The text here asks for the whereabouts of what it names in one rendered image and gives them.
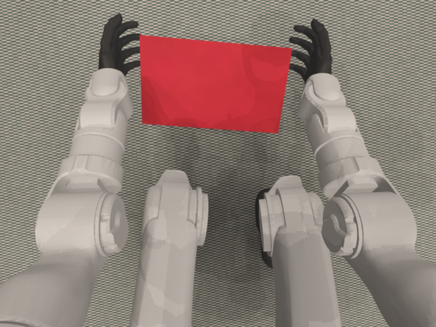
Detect right robot forearm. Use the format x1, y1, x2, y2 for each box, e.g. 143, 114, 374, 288
297, 73, 417, 238

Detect carton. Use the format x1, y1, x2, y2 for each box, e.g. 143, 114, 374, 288
140, 35, 292, 134

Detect left robot forearm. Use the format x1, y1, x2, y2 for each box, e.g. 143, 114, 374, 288
35, 68, 134, 250

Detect right robot hand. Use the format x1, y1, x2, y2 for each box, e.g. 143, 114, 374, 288
289, 19, 332, 82

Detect robot left upper arm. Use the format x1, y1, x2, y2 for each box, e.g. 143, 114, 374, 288
0, 191, 129, 327

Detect left robot hand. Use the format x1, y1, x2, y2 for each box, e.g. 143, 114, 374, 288
98, 14, 141, 76

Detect robot left thigh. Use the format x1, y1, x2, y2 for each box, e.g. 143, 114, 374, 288
129, 181, 208, 327

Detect robot right upper arm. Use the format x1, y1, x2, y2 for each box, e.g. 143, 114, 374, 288
322, 191, 436, 327

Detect left robot shin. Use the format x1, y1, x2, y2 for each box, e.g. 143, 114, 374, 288
141, 170, 192, 239

